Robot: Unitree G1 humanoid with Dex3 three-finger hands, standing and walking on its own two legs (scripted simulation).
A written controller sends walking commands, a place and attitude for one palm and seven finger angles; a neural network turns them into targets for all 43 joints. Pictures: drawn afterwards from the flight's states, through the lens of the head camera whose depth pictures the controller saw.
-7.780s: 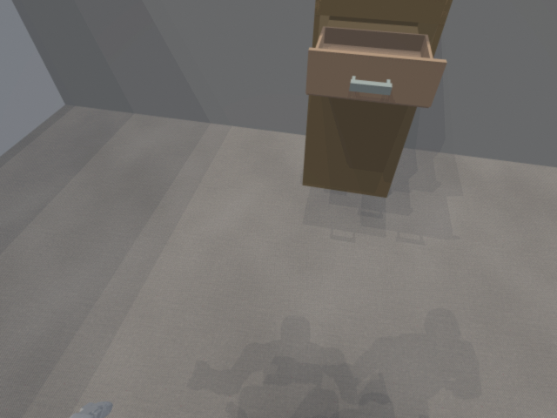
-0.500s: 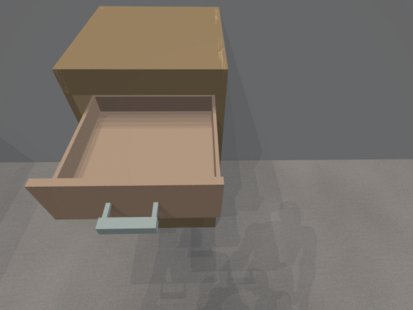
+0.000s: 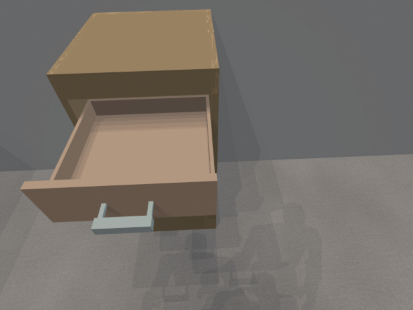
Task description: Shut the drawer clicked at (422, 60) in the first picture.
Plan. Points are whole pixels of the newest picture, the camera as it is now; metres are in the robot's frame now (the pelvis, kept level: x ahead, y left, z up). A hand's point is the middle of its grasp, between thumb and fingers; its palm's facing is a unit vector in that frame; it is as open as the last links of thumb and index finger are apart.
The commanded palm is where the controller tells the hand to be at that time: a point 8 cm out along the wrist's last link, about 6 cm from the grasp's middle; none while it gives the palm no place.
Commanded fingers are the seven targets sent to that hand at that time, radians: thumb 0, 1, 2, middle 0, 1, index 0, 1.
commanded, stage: raise the hand and make a fist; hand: left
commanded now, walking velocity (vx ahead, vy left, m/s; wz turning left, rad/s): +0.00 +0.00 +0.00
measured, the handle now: (125, 215) +0.30 +0.20 +0.00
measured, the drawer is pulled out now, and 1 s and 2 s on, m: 0.30 0.30 0.30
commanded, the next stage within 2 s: bring the fist close to the handle in 1.96 s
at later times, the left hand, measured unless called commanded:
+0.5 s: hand out of the picture +0.12 +0.17 -0.03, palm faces +0.13 -0.99 -0.02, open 5.9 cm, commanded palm +0.10 +0.22 -0.02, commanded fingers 0.00 0.90 0.90 -0.66 -0.80 -0.66 -0.80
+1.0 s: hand (113, 303) +0.14 +0.16 +0.02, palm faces +0.11 -0.99 -0.04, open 3.4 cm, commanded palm +0.09 +0.21 +0.04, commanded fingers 0.00 0.90 0.90 -1.16 -1.34 -1.16 -1.34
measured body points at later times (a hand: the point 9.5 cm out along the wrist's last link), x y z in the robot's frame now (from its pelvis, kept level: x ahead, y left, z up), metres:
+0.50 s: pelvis -0.04 -0.02 -0.08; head +0.00 -0.01 +0.37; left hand +0.11 +0.22 -0.03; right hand +0.22 -0.24 -0.10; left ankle -0.05 +0.13 -0.73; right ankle +0.01 -0.14 -0.73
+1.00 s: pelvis -0.02 +0.00 -0.06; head +0.01 +0.01 +0.39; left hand +0.12 +0.22 +0.03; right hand +0.16 -0.22 -0.13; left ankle -0.05 +0.13 -0.73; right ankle +0.01 -0.14 -0.73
